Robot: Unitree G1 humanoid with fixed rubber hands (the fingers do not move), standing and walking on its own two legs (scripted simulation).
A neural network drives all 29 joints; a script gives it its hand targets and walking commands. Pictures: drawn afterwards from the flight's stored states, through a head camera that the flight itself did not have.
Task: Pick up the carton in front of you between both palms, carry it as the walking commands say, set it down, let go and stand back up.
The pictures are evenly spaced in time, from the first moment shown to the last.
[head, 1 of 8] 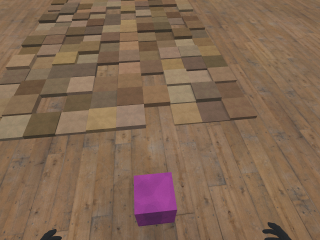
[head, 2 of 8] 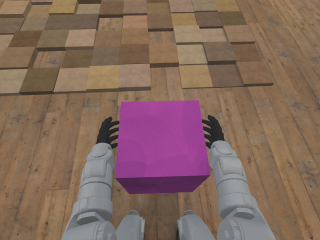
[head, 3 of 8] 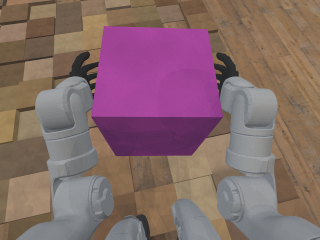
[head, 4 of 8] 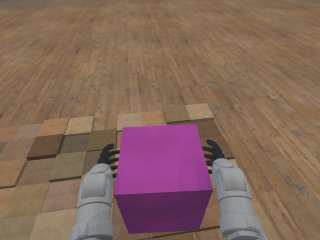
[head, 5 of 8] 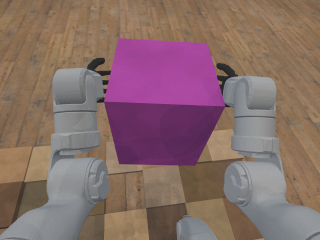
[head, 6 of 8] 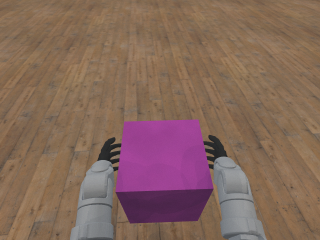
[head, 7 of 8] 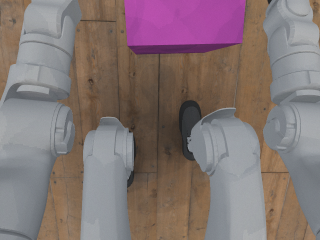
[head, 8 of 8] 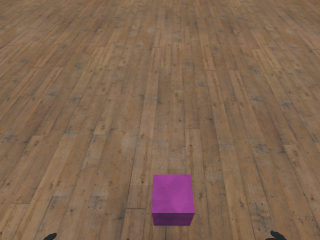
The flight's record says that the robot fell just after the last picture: no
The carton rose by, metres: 0.81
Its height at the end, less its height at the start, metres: +0.00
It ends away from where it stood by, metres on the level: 5.96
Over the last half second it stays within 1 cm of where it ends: yes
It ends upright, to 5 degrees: yes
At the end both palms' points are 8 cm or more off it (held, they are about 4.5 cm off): yes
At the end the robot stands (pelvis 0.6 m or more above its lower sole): yes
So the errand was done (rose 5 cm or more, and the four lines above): yes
